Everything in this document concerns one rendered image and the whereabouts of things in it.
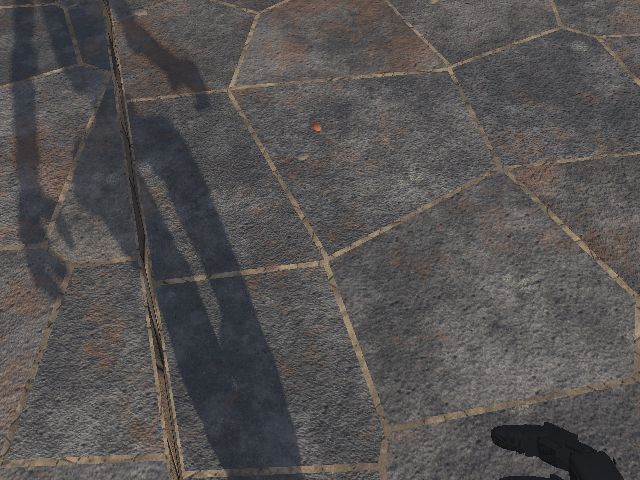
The robot right hand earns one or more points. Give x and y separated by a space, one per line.
557 447

